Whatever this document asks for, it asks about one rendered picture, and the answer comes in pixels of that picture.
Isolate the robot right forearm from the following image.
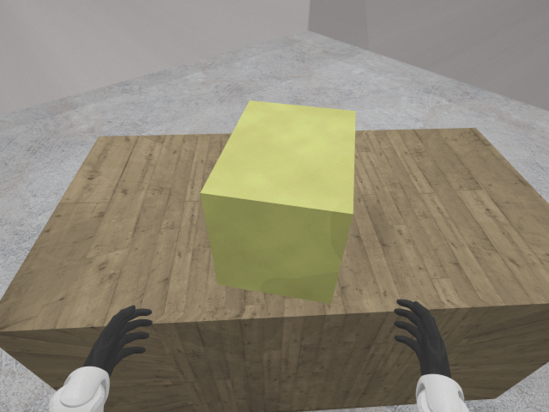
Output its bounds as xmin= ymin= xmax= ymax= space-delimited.
xmin=415 ymin=374 xmax=470 ymax=412

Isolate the pedestal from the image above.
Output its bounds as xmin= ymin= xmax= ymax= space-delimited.
xmin=0 ymin=128 xmax=549 ymax=412

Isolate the right robot hand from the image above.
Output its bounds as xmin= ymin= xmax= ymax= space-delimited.
xmin=394 ymin=300 xmax=452 ymax=379

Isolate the carton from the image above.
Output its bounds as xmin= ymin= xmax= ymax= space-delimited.
xmin=201 ymin=100 xmax=356 ymax=304

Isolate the robot left forearm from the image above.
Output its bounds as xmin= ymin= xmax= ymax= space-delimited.
xmin=49 ymin=367 xmax=110 ymax=412

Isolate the left robot hand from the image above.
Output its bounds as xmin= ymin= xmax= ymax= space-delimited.
xmin=83 ymin=306 xmax=153 ymax=378

